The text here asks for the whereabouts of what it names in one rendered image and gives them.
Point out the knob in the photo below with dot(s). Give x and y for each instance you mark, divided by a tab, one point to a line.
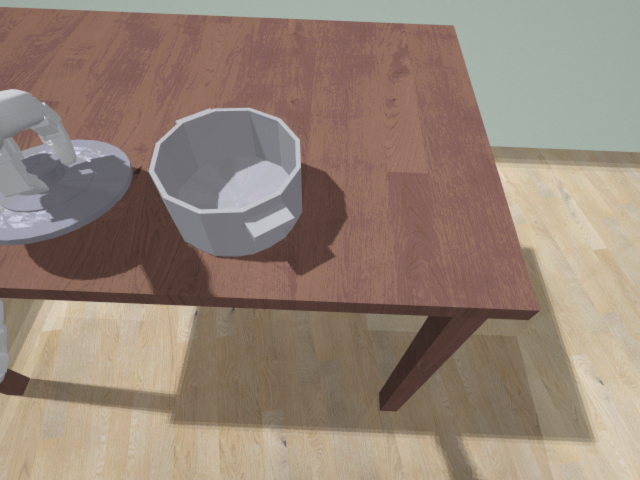
47	167

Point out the left robot hand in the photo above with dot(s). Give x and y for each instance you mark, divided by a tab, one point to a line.
19	111

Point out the lid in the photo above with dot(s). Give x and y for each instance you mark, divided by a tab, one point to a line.
91	186

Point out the table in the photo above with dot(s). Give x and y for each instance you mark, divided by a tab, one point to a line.
403	209

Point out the pot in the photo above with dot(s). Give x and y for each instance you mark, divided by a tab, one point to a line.
230	179

